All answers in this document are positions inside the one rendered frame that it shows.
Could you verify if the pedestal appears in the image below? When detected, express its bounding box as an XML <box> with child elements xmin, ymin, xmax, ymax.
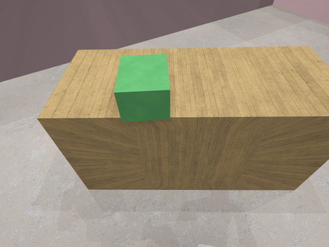
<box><xmin>37</xmin><ymin>46</ymin><xmax>329</xmax><ymax>190</ymax></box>

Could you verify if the carton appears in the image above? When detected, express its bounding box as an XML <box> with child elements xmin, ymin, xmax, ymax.
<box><xmin>114</xmin><ymin>54</ymin><xmax>170</xmax><ymax>122</ymax></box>

